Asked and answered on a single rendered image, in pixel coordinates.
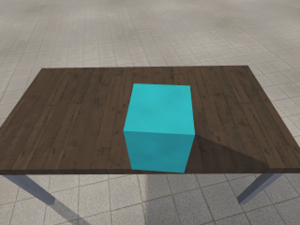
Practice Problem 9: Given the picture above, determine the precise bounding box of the table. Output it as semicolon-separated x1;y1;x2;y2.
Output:
0;65;300;205

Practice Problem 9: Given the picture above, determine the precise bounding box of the carton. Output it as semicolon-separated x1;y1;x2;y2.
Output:
123;83;195;173

